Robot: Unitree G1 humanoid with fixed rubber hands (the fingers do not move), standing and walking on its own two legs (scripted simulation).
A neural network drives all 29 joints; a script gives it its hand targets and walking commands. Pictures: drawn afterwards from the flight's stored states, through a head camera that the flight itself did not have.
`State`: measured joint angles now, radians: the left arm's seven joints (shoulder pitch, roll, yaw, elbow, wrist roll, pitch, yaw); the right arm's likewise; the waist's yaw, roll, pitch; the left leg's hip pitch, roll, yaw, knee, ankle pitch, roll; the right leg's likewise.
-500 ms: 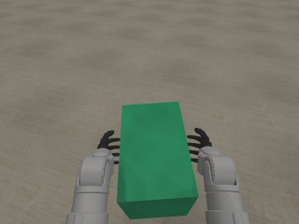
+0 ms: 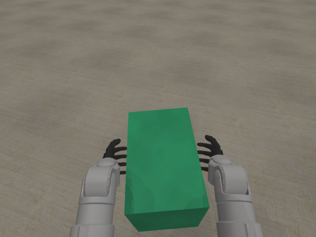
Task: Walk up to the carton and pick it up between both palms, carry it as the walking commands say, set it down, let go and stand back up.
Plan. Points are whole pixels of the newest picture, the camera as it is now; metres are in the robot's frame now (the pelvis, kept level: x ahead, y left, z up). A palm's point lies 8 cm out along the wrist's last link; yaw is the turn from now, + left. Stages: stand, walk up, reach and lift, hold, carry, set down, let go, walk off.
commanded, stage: carry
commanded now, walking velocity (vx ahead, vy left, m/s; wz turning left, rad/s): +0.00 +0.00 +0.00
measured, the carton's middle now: (163, 169) +0.34 +0.00 -0.03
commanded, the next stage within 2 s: hold in 0.50 s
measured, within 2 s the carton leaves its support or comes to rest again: neither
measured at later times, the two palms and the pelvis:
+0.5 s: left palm (113, 173) +0.28 +0.12 +0.05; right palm (219, 169) +0.28 -0.14 +0.05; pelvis -0.01 -0.01 +0.00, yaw +0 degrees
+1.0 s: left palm (110, 152) +0.34 +0.14 +0.06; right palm (209, 152) +0.34 -0.13 +0.06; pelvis +0.03 +0.01 +0.01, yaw -3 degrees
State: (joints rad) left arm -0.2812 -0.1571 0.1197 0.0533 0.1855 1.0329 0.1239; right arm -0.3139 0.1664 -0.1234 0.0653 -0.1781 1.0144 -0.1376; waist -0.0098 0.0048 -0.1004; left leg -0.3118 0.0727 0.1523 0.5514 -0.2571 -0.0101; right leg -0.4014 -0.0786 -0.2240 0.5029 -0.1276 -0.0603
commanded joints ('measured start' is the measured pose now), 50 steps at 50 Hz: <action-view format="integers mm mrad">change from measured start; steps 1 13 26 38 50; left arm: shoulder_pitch -494 -461 -389 -814 -563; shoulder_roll -913 -882 -757 -922 -954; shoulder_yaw -505 -491 -308 -285 -176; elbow -111 -92 151 382 420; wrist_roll -331 -299 -152 -162 -62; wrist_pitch -71 -143 -260 -419 -432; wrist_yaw -256 -251 -283 -357 -329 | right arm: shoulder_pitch -435 -399 -243 -672 -500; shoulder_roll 974 942 946 1130 969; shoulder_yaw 503 490 322 341 206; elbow -72 -46 228 437 410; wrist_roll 334 295 175 152 16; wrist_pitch -50 -122 -226 -330 -379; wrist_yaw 258 253 262 305 325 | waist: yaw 2 2 99 92 31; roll -13 -17 27 -2 8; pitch -270 -273 -37 -118 -107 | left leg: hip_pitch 23 18 -4 -33 -97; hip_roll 99 94 -181 -117 -91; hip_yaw -110 -111 -213 -282 -300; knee -96 -83 -119 -116 -219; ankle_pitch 2 -11 -194 -144 119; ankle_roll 17 14 77 91 65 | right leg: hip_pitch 155 142 406 463 654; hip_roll -135 -136 111 70 103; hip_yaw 182 193 369 444 351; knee -125 -142 -152 -129 -57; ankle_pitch -130 -166 -331 -380 175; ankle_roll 14 11 -6 30 17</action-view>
